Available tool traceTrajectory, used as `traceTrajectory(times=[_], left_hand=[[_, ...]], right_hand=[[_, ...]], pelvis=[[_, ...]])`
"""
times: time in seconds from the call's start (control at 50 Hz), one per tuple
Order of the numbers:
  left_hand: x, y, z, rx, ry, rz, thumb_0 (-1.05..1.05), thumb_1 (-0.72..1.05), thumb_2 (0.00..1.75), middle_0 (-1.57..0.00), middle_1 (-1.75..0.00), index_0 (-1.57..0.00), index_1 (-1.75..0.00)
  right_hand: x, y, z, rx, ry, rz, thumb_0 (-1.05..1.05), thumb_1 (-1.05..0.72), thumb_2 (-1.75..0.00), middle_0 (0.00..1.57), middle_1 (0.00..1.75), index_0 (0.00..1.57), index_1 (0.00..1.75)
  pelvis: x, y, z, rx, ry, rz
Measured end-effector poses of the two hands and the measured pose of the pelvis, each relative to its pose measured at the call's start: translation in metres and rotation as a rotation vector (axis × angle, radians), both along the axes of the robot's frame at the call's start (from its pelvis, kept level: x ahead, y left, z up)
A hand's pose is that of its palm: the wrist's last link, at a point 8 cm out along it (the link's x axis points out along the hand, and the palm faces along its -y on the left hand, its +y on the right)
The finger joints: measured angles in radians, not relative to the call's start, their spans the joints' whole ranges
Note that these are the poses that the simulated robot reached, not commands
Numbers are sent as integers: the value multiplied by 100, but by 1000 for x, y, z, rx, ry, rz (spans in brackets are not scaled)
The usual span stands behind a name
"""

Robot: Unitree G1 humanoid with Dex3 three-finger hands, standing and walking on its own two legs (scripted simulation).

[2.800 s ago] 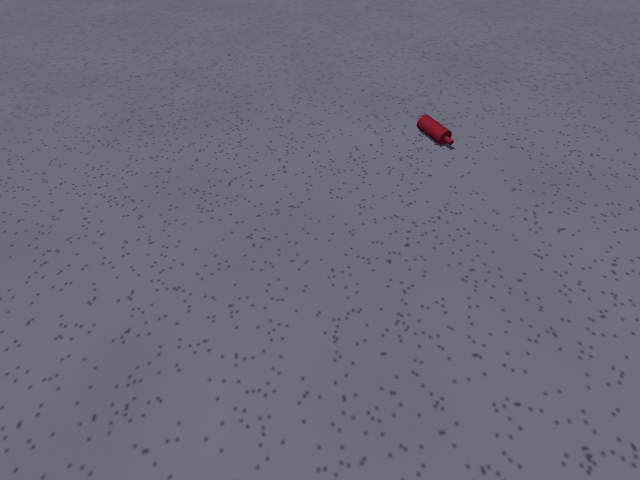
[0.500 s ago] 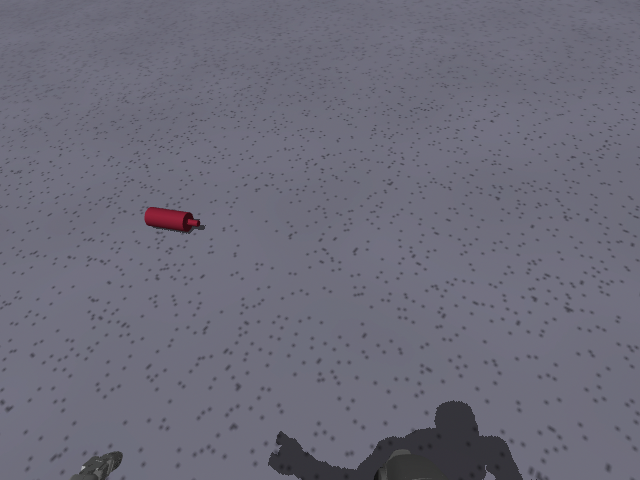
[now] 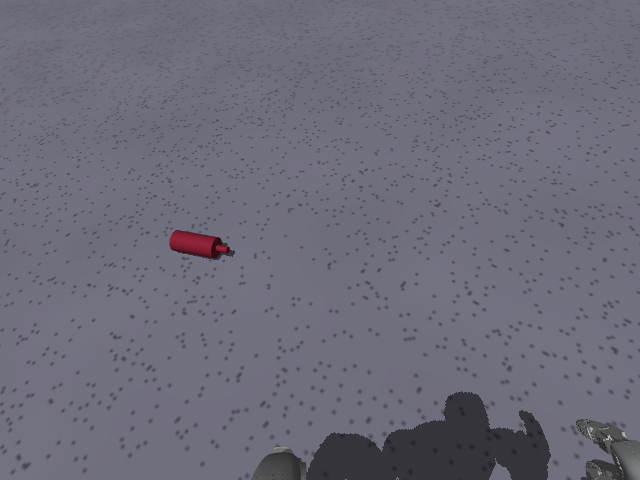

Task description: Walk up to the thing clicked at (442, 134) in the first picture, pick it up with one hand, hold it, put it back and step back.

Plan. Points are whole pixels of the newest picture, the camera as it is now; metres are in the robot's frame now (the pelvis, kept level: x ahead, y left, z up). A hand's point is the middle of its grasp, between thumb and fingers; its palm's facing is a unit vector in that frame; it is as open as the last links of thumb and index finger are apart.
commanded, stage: walk up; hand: left
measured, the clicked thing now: (201, 245) +1.02 +0.61 -0.71
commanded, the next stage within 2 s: none
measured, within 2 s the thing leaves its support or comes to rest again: neither
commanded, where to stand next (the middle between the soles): +0.57 +0.39 m, yaw -12 degrees
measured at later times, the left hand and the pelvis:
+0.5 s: hand (114, 362) +0.31 +0.39 -0.11, palm faces -0.17 -0.85 -0.50, open 7.4 cm; pelvis +0.17 +0.12 +0.00, yaw -7 degrees
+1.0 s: hand (42, 330) +0.38 +0.57 -0.15, palm faces -0.15 -0.81 -0.56, open 7.4 cm; pelvis +0.30 +0.25 -0.02, yaw -9 degrees
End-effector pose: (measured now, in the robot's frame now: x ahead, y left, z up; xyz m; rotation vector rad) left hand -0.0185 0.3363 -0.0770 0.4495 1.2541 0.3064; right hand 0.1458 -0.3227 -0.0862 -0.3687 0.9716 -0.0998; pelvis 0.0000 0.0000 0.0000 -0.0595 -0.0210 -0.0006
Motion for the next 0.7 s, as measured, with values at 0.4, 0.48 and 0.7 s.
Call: traceTrajectory(times=[0.4,0.48,0.7], left_hand=[[263,89,6,-33,-106,-221,1,91,90,-20,-30,-20,-30],[312,87,10,-8,-147,-264,1,91,90,-20,-30,-20,-30],[349,120,28,43,-219,-217,1,90,90,-21,-30,-20,-30]], right_hand=[[-24,115,-12,32,190,-278,1,-90,-90,20,30,20,30],[-16,125,-34,63,235,-310,1,-90,-90,20,30,20,29],[88,152,-40,97,177,-232,1,-90,-90,20,30,20,29]], pelvis=[[135,111,12,75,-21,-102],[165,116,2,82,-22,-121],[218,145,6,54,-49,-131]])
